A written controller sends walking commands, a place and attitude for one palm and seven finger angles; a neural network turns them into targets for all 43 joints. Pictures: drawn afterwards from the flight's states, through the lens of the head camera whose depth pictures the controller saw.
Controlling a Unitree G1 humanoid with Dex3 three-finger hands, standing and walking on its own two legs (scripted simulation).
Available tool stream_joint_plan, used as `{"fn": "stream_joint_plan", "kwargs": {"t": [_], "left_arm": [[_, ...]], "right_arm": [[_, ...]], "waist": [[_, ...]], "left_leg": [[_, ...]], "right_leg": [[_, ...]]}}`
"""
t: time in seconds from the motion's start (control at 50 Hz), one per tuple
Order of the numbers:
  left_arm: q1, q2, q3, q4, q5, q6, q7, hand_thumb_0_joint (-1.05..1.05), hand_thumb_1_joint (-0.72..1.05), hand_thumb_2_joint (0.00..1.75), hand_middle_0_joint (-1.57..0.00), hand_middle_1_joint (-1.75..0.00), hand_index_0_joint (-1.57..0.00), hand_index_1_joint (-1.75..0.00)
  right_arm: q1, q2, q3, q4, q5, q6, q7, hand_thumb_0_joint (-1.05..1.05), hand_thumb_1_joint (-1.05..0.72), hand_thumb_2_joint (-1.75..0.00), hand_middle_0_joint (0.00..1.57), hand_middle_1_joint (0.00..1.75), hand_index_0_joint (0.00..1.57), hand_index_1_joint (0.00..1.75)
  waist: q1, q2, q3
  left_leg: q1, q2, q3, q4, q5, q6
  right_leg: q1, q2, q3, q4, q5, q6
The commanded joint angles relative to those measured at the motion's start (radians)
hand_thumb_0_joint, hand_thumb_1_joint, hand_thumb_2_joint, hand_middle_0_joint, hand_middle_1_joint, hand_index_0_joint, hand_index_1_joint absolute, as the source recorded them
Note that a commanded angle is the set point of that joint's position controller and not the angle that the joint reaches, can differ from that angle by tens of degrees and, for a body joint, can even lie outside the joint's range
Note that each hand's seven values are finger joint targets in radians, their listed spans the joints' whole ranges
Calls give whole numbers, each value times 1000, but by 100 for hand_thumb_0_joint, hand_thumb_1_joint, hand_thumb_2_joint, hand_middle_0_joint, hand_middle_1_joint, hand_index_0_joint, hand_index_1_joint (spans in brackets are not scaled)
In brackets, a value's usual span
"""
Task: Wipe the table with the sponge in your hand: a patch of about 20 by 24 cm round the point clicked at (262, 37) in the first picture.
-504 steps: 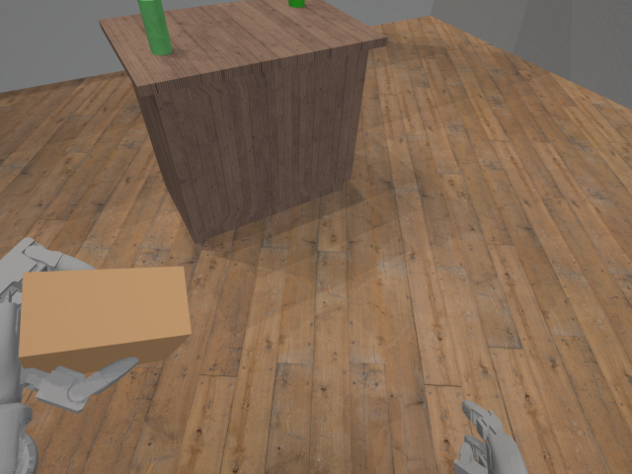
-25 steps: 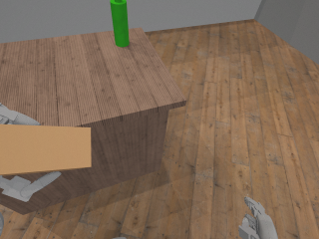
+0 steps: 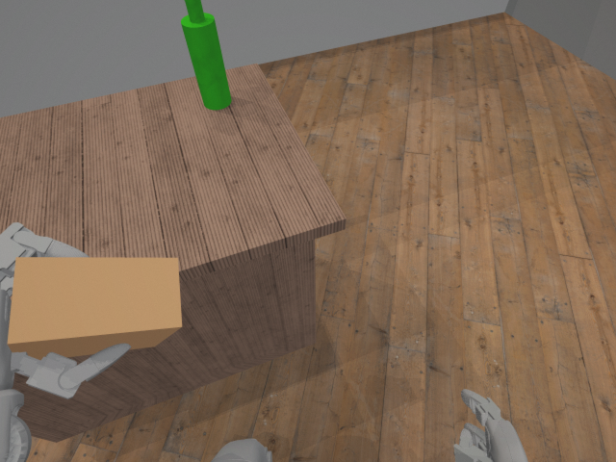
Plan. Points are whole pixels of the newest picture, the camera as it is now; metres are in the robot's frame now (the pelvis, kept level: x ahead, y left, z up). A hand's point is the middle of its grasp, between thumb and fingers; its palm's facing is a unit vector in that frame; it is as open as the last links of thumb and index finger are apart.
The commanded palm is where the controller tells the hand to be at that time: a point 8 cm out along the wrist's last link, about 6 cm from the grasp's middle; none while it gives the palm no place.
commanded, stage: take the last steps up to it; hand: left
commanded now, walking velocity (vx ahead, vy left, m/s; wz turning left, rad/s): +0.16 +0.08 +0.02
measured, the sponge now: (122, 308) +0.24 +0.19 +0.14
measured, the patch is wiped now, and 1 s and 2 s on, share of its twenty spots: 0.00 0.00 0.00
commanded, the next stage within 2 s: come to a stop and stand still in 0.14 s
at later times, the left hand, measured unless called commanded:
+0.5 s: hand (85, 277) +0.26 +0.23 +0.16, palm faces +0.37 -0.81 -0.46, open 10.9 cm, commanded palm +0.20 +0.27 +0.18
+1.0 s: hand (82, 317) +0.22 +0.22 +0.16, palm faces +0.40 -0.82 -0.40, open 10.9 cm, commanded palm +0.17 +0.25 +0.18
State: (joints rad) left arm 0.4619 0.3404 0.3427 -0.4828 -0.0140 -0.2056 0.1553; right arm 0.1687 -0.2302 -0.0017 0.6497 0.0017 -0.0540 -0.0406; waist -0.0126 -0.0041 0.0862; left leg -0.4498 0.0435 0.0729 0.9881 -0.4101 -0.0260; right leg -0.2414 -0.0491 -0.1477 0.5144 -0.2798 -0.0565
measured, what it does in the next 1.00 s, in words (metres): steps on the spot: left foot, then right foot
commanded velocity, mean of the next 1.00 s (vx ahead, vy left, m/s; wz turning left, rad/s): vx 0.01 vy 0.00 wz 0.00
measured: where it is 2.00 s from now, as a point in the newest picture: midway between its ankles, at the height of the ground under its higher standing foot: outside the picture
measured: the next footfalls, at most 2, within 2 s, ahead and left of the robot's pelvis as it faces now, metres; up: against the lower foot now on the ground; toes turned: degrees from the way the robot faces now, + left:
left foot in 0.18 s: +0.12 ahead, +0.15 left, +0.00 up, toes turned +7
right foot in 0.48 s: +0.10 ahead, -0.10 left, +0.00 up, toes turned -4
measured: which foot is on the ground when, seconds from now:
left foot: up 0.00-0.16, down 0.18-0.52, up 0.54-0.76, down 0.78-1.00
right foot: down 0.00-0.20, up 0.22-0.46, down 0.48-1.00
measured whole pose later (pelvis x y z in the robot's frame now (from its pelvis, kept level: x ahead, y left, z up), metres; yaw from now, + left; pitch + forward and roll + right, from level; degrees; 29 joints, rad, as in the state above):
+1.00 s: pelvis +0.01 -0.03 +0.00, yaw +0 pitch -1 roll +0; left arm 0.49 0.36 0.33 -0.51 -0.02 -0.16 0.16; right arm 0.19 -0.22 0.01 0.58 0.01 -0.05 -0.06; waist 0.02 -0.01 0.04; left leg -0.24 0.04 0.06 0.53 -0.26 -0.01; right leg -0.27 0.02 -0.13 0.49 -0.21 -0.07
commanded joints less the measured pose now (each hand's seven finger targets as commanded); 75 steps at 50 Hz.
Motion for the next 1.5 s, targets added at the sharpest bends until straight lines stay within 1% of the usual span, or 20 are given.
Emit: {"fn": "stream_joint_plan", "kwargs": {"t": [0.0, 0.12, 0.14, 0.18, 0.2, 0.24, 0.3, 0.44, 0.52, 0.56, 0.64, 0.72, 0.76, 0.84, 0.94, 1.0, 1.06, 1.22, 1.32, 1.48], "left_arm": [[30, 234, 187, -278, -13, -98, 35, 0, 10, 130, -120, -160, -120, -160], [49, 213, 174, -329, -23, -80, 39, 0, 10, 130, -120, -160, -120, -160], [36, 223, 178, -318, -24, -82, 39, 0, 10, 130, -120, -160, -120, -160], [0, 213, 157, -312, -24, -89, 36, 0, 10, 130, -120, -160, -120, -160], [1, 211, 142, -242, -20, -88, 28, 0, 10, 130, -120, -160, -120, -160], [-53, 228, 148, -236, -9, -74, 24, 0, 10, 130, -120, -160, -120, -160], [-109, 189, 93, -339, -12, -62, 12, 0, 10, 130, -120, -160, -120, -160], [-22, 191, 126, -314, -16, -29, 21, 0, 10, 130, -120, -160, -120, -160], [-22, 213, 152, -226, -39, -7, 19, 0, 10, 130, -120, -160, -120, -160], [-3, 207, 156, -206, -39, -5, 15, 0, 10, 130, -120, -160, -120, -160], [42, 196, 162, -202, -30, -15, 22, 0, 10, 130, -120, -160, -120, -160], [13, 182, 125, -284, -31, -22, 28, 0, 10, 130, -120, -160, -120, -160], [13, 204, 128, -322, -26, -28, 33, 0, 10, 130, -120, -160, -120, -160], [-11, 199, 112, -308, -16, -30, 28, 0, 10, 130, -120, -160, -120, -160], [-65, 180, 90, -233, -17, -27, 25, 0, 10, 130, -120, -160, -120, -160], [-77, 173, 74, -196, -27, -9, 24, 0, 10, 130, -120, -160, -120, -160], [-80, 180, 74, -174, -23, 5, 22, 0, 10, 130, -120, -160, -120, -160], [-105, 188, 84, -233, -8, -15, 24, 0, 10, 130, -120, -160, -120, -160], [-51, 177, 88, -214, -9, -22, 23, 0, 10, 130, -120, -160, -120, -160], [-82, 169, 70, -193, -11, -14, 24, 0, 10, 130, -120, -160, -120, -160]], "right_arm": [[-87, -44, -31, -193, -3, -38, -8, 0, -90, -90, 20, 30, 20, 30], [-24, -60, -59, -225, -2, -30, -18, 0, -90, -90, 20, 30, 20, 30], [-15, -75, -65, -224, 0, -28, -23, 0, -90, -90, 20, 30, 20, 30], [-16, -104, -77, -231, 11, -29, -21, 0, -90, -90, 20, 30, 20, 30], [-22, -101, -72, -234, 15, -32, -20, 0, -90, -90, 20, 30, 20, 30], [-40, -87, -53, -204, -2, -41, -22, 0, -90, -90, 20, 30, 20, 30], [-37, -86, -48, -202, 4, -57, -9, 0, -90, -90, 20, 30, 20, 30], [-31, -73, -26, -206, 6, -86, -2, 0, -90, -90, 20, 30, 20, 30], [-29, -39, -23, -199, 11, -68, -4, 0, -90, -90, 20, 30, 20, 30], [-66, -31, -14, -197, 10, -52, -7, 0, -90, -90, 20, 30, 20, 30], [-95, -24, 3, -205, 3, -28, -25, 0, -90, -90, 20, 30, 20, 30], [-56, -49, -17, -211, 0, -20, -34, 0, -90, -90, 20, 30, 20, 30], [-58, -86, -37, -223, 4, -22, -39, 0, -90, -90, 20, 30, 20, 30], [-73, -87, -25, -224, 1, -25, -37, 0, -90, -90, 20, 30, 20, 30], [-37, -91, -30, -210, 3, -44, -32, 0, -90, -90, 20, 30, 20, 30], [-22, -84, -30, -197, 6, -37, -24, 0, -90, -90, 20, 30, 20, 30], [-42, -74, -21, -200, 4, -32, -24, 0, -90, -90, 20, 30, 20, 30], [-59, -84, -4, -215, -7, -38, -36, 0, -90, -90, 20, 30, 20, 30], [-35, -81, -11, -207, -3, -59, -31, 0, -90, -90, 20, 30, 20, 30], [-31, -87, -17, -187, -3, -60, -26, 0, -90, -90, 20, 30, 20, 30]], "waist": [[32, -109, -223], [13, -36, -252], [5, 14, -250], [13, 272, -236], [19, 248, -184], [6, 233, -124], [18, 195, -162], [17, 203, -214], [6, -203, -217], [15, -173, -199], [26, -140, -236], [9, -27, -268], [23, 89, -277], [25, 226, -155], [19, 79, -153], [8, -13, -162], [13, -80, -136], [27, 151, -90], [27, 97, -189], [16, 13, -133]], "left_leg": [[-30, 12, 38, -241, 59, 2], [276, -20, 85, -564, 281, 16], [362, 28, 37, -586, 315, 40], [473, 312, -336, -634, 526, 197], [406, 358, -409, -688, 404, 233], [289, 348, -373, -710, 338, 244], [299, 244, -157, -646, 546, 169], [224, 198, -63, -548, 432, 76], [116, -21, -13, -231, -13, -17], [59, -7, -68, -113, -67, -6], [65, -21, -24, -304, 15, -6], [247, -15, -19, -578, 255, 7], [333, 125, -129, -589, 570, 49], [139, 183, -165, -634, 434, 75], [113, 68, -85, -554, 104, 37], [187, 12, -64, -441, 58, 26], [212, 4, -76, -431, 76, 34], [32, 123, -207, -750, -48, 73], [92, 99, -159, -665, 165, 59], [135, 35, -109, -577, 35, 41]], "right_leg": [[284, -262, 180, -119, 686, -90], [162, -188, 142, 11, 422, -19], [75, -149, 125, 91, 317, 7], [-207, 3, 57, 364, -322, 68], [-253, 19, 85, 509, -390, 61], [-264, -29, 127, 552, -285, 70], [-171, -9, 86, 372, -149, 87], [104, 22, 41, -70, 61, 89], [106, -245, 368, -175, 525, -52], [116, -278, 339, -171, 549, -86], [231, -207, 232, -100, 678, -63], [207, -158, 208, -51, 533, -11], [128, -71, 165, -11, 365, 46], [118, -23, 131, 1, 80, 62], [91, -75, 248, -146, 93, 36], [-1, -164, 352, -267, -75, -3], [-49, -178, 340, -312, -180, -12], [118, -5, 167, -110, -66, 52], [184, -11, 167, -91, 151, 53], [24, -77, 273, -232, -103, 25]]}}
